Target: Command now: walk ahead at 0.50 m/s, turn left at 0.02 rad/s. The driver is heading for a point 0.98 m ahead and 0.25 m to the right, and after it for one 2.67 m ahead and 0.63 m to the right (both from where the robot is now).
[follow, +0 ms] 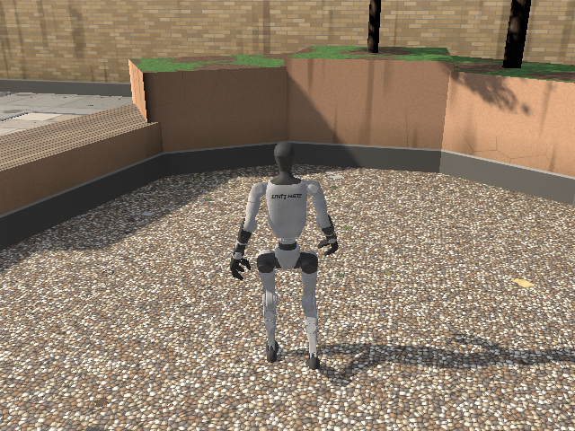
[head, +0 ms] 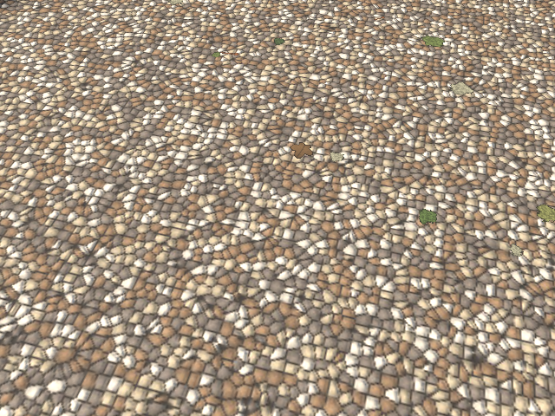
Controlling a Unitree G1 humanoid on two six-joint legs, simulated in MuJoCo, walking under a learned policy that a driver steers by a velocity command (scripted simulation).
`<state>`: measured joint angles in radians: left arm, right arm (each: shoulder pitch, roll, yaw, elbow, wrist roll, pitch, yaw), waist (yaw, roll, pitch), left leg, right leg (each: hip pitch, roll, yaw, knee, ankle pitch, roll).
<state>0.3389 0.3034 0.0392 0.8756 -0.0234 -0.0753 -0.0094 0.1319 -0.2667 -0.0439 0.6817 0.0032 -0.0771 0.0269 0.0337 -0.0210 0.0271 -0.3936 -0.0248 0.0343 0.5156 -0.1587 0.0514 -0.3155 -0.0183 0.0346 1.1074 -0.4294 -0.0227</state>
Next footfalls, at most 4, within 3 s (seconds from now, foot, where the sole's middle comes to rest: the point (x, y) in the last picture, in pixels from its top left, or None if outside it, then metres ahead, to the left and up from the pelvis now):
0.42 right None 0.40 -0.15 -0.77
0.94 left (256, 326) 0.69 0.09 -0.77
1.46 right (376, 264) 0.89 -0.23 -0.77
1.90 left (345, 194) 1.15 -0.16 -0.77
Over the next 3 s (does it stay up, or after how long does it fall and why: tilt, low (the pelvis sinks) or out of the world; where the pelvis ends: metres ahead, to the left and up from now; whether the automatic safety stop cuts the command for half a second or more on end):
stays up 1.00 -0.17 0.01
